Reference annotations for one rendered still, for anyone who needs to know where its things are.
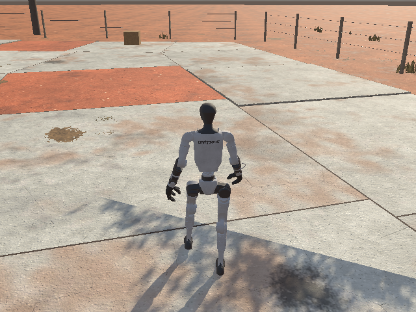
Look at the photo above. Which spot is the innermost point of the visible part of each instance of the right robot foot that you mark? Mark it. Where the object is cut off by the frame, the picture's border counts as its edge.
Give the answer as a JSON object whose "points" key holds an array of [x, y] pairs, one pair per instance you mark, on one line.
{"points": [[220, 268]]}

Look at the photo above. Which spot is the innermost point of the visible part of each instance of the right robot forearm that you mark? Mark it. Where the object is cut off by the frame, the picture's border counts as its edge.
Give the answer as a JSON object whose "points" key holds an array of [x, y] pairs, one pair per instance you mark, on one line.
{"points": [[237, 168]]}

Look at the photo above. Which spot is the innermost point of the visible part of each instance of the left robot forearm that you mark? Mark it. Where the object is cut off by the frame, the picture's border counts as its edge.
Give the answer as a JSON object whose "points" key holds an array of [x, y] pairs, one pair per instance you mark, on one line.
{"points": [[175, 175]]}

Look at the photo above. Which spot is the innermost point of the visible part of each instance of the robot left upper arm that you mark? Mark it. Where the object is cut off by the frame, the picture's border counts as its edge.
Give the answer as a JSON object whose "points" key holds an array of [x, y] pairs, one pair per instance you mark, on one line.
{"points": [[184, 147]]}

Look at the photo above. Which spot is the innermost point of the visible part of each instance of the humanoid robot torso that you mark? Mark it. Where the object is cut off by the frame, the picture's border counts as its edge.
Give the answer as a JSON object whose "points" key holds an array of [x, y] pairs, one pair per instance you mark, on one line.
{"points": [[208, 157]]}

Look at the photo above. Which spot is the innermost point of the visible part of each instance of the robot right hand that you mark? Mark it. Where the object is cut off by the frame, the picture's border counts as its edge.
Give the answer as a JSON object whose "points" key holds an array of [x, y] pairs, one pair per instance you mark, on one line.
{"points": [[239, 178]]}

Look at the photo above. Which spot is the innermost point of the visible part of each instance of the robot right upper arm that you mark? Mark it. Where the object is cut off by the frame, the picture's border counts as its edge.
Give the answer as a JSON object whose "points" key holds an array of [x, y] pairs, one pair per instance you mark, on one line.
{"points": [[231, 147]]}

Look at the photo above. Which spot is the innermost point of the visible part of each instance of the robot left hand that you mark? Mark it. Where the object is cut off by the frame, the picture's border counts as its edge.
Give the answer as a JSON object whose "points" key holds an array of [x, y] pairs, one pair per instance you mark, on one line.
{"points": [[169, 192]]}

